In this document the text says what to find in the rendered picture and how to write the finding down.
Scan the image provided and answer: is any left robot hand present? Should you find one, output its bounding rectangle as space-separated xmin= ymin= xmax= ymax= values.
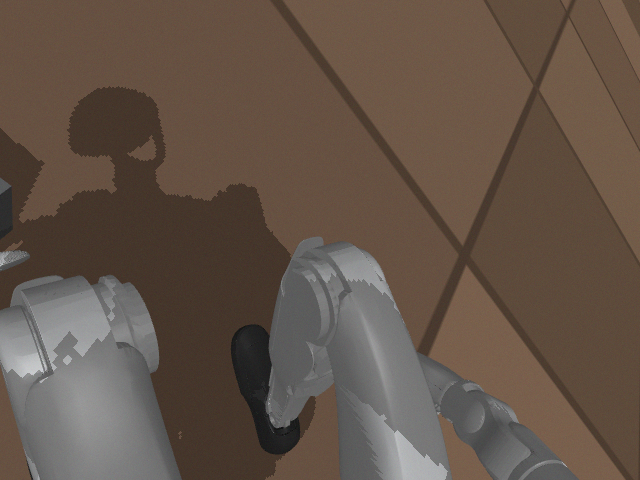
xmin=0 ymin=250 xmax=30 ymax=271

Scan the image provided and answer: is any right robot arm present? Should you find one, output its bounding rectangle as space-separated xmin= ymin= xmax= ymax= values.
xmin=440 ymin=380 xmax=579 ymax=480

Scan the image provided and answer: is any right robot hand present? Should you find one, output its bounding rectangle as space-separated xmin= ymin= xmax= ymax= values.
xmin=417 ymin=352 xmax=464 ymax=415

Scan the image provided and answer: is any carton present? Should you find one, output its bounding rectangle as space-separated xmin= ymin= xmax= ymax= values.
xmin=0 ymin=178 xmax=13 ymax=240

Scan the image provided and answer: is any right robot foot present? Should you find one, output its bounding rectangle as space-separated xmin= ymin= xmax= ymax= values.
xmin=231 ymin=324 xmax=300 ymax=454

